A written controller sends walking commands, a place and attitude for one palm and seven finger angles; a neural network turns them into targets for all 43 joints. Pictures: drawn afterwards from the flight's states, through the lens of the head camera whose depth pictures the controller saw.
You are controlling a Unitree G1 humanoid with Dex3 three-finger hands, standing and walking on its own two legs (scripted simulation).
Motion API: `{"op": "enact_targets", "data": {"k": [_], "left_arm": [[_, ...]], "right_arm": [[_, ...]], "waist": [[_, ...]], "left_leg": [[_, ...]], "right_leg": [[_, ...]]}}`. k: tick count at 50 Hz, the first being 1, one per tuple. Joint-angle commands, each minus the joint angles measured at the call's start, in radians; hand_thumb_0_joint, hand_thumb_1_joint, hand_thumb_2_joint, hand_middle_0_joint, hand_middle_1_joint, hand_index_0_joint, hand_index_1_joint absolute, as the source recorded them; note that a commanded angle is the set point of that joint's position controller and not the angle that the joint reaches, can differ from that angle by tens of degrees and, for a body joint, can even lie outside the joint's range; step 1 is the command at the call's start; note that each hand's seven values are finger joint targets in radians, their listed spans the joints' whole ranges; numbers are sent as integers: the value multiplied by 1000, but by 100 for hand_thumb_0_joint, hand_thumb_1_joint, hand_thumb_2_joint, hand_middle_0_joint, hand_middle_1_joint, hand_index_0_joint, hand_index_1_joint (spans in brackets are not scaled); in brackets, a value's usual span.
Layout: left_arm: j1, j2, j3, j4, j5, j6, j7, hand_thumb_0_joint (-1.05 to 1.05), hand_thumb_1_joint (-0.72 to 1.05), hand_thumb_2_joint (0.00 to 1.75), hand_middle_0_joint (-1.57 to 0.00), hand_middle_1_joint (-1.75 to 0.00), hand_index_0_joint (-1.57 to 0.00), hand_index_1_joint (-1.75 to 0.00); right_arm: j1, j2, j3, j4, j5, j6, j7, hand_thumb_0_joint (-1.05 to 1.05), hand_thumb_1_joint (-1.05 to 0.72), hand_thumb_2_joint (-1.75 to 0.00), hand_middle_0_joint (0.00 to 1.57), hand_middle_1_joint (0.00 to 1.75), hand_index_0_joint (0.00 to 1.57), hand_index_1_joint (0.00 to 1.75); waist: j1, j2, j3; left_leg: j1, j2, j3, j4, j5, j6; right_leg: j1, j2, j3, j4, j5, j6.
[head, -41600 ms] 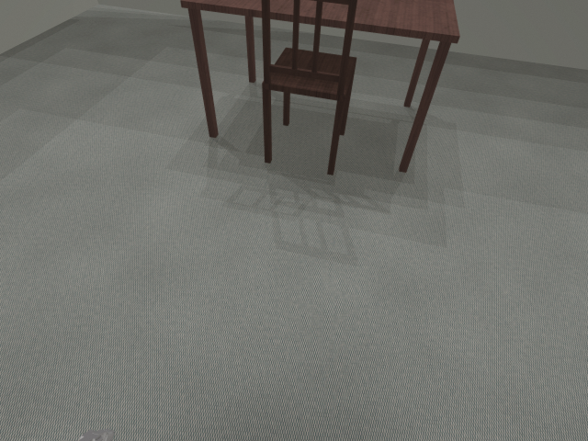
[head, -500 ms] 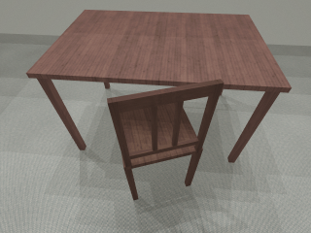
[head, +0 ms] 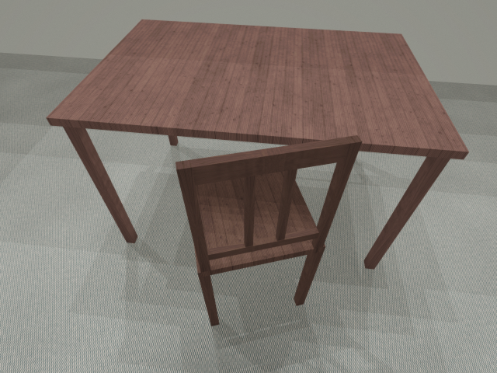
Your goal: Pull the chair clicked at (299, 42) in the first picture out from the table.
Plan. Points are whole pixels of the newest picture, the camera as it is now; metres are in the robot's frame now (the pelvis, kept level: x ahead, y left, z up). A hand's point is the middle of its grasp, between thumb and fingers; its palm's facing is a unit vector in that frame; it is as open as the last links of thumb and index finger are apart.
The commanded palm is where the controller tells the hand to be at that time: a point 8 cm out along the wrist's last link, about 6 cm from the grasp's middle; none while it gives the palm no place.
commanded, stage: look again from close up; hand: left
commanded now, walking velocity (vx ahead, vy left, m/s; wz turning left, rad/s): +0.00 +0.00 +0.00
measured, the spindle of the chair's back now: (249, 213) +0.48 +0.03 -0.09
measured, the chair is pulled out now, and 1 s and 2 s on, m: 0.14 0.14 0.14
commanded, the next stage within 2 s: shuffle to correct the standing spot in 1.32 s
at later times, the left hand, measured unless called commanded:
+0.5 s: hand out of the picture -0.01 +0.16 -0.18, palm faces +0.03 -0.99 -0.17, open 7.3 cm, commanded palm none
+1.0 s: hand out of the picture -0.03 +0.15 -0.18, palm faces +0.05 -0.99 -0.15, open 7.4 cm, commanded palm none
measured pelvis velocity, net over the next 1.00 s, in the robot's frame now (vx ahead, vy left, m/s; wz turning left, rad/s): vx -0.01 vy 0.00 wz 0.00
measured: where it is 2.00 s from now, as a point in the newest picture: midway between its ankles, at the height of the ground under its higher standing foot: outside the picture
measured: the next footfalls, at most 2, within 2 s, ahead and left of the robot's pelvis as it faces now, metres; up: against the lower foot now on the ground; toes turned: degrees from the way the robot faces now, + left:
none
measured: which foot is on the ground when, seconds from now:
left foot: down 0.00-1.00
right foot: down 0.00-1.00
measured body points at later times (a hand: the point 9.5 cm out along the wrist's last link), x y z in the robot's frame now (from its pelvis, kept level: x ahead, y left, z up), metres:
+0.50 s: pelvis +0.00 +0.00 +0.00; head +0.01 +0.00 +0.45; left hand -0.01 +0.21 -0.16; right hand -0.01 -0.20 -0.16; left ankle -0.02 +0.12 -0.74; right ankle +0.01 -0.11 -0.74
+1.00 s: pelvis -0.01 +0.00 +0.00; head +0.00 +0.00 +0.45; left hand -0.03 +0.20 -0.16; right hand -0.02 -0.20 -0.16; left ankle -0.02 +0.12 -0.74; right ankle +0.01 -0.11 -0.74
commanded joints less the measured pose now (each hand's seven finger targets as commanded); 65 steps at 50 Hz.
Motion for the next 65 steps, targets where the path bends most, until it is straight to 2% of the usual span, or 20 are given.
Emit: {"op": "enact_targets", "data": {"k": [1, 4, 5, 8, 10, 13, 16, 19, 21, 29, 31, 34, 35, 40, 44, 45, 55, 57, 63, 65], "left_arm": [[62, 97, 16, -25, -4, -16, 4, 0, 90, 90, -20, -30, -20, -30], [68, 97, 16, -23, -5, -16, 5, 0, 90, 90, -20, -30, -20, -30], [63, 96, 17, -25, -5, -15, 4, 0, 90, 90, -20, -30, -20, -30], [70, 96, 16, -22, -5, -16, 5, 0, 90, 90, -20, -30, -20, -30], [67, 93, 16, -22, -5, -14, 4, 0, 90, 90, -20, -30, -20, -30], [75, 92, 17, -22, -5, -16, 5, 0, 90, 90, -20, -30, -20, -30], [73, 87, 17, -22, -3, -14, 5, 0, 90, 90, -20, -30, -20, -30], [80, 86, 18, -22, -4, -16, 6, 0, 90, 90, -20, -30, -20, -30], [82, 82, 18, -20, -3, -14, 6, 0, 90, 90, -20, -30, -20, -30], [90, 77, 19, -20, -3, -14, 7, 0, 90, 90, -20, -30, -20, -30], [92, 75, 19, -20, -2, -14, 7, 0, 90, 90, -20, -30, -20, -30], [98, 73, 20, -18, -3, -16, 7, 0, 90, 90, -20, -30, -20, -30], [97, 72, 20, -17, -3, -15, 6, 0, 90, 90, -20, -30, -20, -30], [100, 71, 19, -16, -2, -13, 6, 0, 90, 90, -20, -30, -20, -30], [106, 70, 20, -18, -2, -15, 6, 0, 90, 90, -20, -30, -20, -30], [101, 70, 20, -20, -3, -13, 5, 0, 90, 90, -20, -30, -20, -30], [113, 65, 21, -19, -2, -13, 4, 0, 90, 90, -20, -30, -20, -30], [114, 60, 21, -18, -1, -12, 5, 0, 90, 90, -20, -30, -20, -30], [123, 58, 21, -14, -1, -16, 6, 0, 90, 90, -20, -30, -20, -30], [119, 57, 20, -14, -1, -13, 6, 0, 90, 90, -20, -30, -20, -30]], "right_arm": [[70, -80, -11, -16, -3, -8, -9, 0, -90, -90, 20, 30, 20, 30], [75, -82, -12, -15, -4, -9, -10, 0, -90, -90, 20, 30, 20, 30], [73, -74, -11, -12, -2, -7, -10, 0, -90, -90, 20, 30, 20, 30], [76, -77, -12, -12, -3, -8, -9, 0, -90, -90, 20, 30, 20, 30], [74, -71, -12, -10, -3, -6, -10, 0, -90, -90, 20, 30, 20, 30], [81, -74, -14, -11, -3, -8, -10, 0, -90, -90, 20, 30, 20, 30], [79, -70, -13, -8, -3, -6, -10, 0, -90, -90, 20, 30, 20, 30], [89, -67, -13, -7, -3, -9, -11, 0, -90, -90, 20, 30, 20, 30], [84, -63, -12, -5, -3, -6, -11, 0, -90, -90, 20, 30, 20, 30], [99, -59, -13, -3, -3, -9, -12, 0, -90, -90, 20, 30, 20, 30], [92, -57, -13, -3, -3, -8, -13, 0, -90, -90, 20, 30, 20, 30], [99, -56, -13, -3, -3, -10, -12, 0, -90, -90, 20, 30, 20, 30], [95, -50, -13, -1, -2, -7, -13, 0, -90, -90, 20, 30, 20, 30], [97, -46, -13, 0, -3, -3, -12, 0, -90, -90, 20, 30, 20, 30], [105, -49, -14, -3, -4, -5, -12, 0, -90, -90, 20, 30, 20, 30], [104, -44, -14, -1, -2, -3, -13, 0, -90, -90, 20, 30, 20, 30], [111, -40, -15, -3, -3, -2, -12, 0, -90, -90, 20, 30, 20, 30], [112, -42, -15, -4, -4, -4, -12, 0, -90, -90, 20, 30, 20, 30], [115, -42, -15, -2, -3, -7, -14, 0, -90, -90, 20, 30, 20, 30], [112, -38, -15, -1, -1, -5, -14, 0, -90, -90, 20, 30, 20, 30]], "waist": [[-1, 0, 59], [0, -4, 35], [1, -1, 63], [0, -5, 46], [1, 4, 72], [1, -4, 35], [2, -9, 70], [1, -6, 43], [4, -3, 77], [1, -2, 48], [5, 3, 71], [4, -6, 45], [4, -12, 70], [4, -14, 93], [2, -6, 62], [3, 3, 84], [4, -8, 90], [4, 10, 84], [4, 0, 57], [7, 2, 90]], "left_leg": [[-59, 84, -75, -84, 123, 29], [-41, 86, -76, -79, 142, 30], [-58, 86, -73, -87, 122, 30], [-48, 84, -75, -82, 127, 30], [-57, 85, -73, -89, 110, 30], [-37, 85, -74, -80, 132, 31], [-59, 83, -73, -87, 112, 31], [-44, 84, -74, -82, 133, 32], [-62, 81, -74, -86, 111, 31], [-47, 84, -77, -85, 132, 32], [-56, 82, -76, -87, 119, 33], [-43, 82, -76, -82, 133, 33], [-51, 82, -74, -86, 116, 34], [-63, 78, -74, -88, 89, 32], [-49, 76, -76, -81, 106, 32], [-64, 77, -76, -90, 82, 32], [-71, 73, -76, -90, 66, 32], [-68, 75, -81, -90, 77, 33], [-56, 78, -79, -82, 112, 33], [-74, 79, -81, -93, 80, 33]], "right_leg": [[-4, -92, 91, -85, 109, -25], [6, -93, 86, -79, 128, -24], [-1, -90, 85, -86, 108, -25], [1, -93, 87, -86, 111, -25], [-11, -88, 87, -92, 91, -25], [2, -91, 90, -84, 115, -25], [-11, -89, 88, -89, 94, -25], [4, -91, 89, -85, 116, -26], [-12, -88, 88, -92, 87, -26], [0, -86, 85, -83, 106, -26], [-10, -86, 88, -90, 94, -26], [5, -90, 84, -87, 111, -26], [-8, -86, 83, -94, 94, -27], [-25, -86, 88, -110, 50, -28], [-15, -87, 91, -105, 61, -27], [-21, -83, 86, -110, 34, -27], [-33, -82, 89, -120, 5, -28], [-34, -81, 89, -109, 21, -27], [-9, -82, 87, -97, 74, -27], [-22, -78, 85, -105, 40, -27]]}}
